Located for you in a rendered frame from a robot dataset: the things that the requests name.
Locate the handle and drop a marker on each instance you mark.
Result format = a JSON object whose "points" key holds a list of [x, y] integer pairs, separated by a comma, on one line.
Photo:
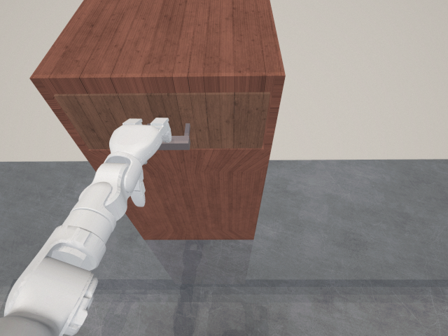
{"points": [[178, 142]]}

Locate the left robot upper arm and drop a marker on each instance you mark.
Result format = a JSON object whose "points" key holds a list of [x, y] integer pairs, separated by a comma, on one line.
{"points": [[54, 301]]}

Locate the cabinet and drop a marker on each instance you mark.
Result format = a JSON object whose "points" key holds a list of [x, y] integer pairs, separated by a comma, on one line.
{"points": [[176, 46]]}

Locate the robot left forearm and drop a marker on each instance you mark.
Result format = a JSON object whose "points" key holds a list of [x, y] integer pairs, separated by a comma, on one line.
{"points": [[81, 239]]}

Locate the drawer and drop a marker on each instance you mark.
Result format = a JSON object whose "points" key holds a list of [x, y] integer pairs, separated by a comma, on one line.
{"points": [[217, 119]]}

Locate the left robot hand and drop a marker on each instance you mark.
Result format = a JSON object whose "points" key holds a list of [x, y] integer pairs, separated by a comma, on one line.
{"points": [[141, 141]]}

